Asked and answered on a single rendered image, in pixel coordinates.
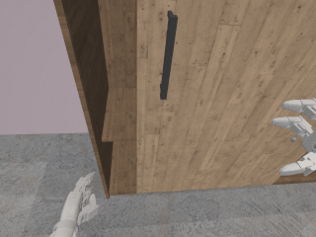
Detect wardrobe door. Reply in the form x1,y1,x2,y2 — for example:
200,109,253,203
280,152,316,178
136,0,316,194

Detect handle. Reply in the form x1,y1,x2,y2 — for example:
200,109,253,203
160,10,178,100

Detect right robot hand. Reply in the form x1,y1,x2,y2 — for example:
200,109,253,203
271,98,316,177

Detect left robot hand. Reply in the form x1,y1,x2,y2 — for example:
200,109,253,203
59,172,99,225

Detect left robot forearm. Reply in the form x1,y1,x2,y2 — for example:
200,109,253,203
49,219,79,237

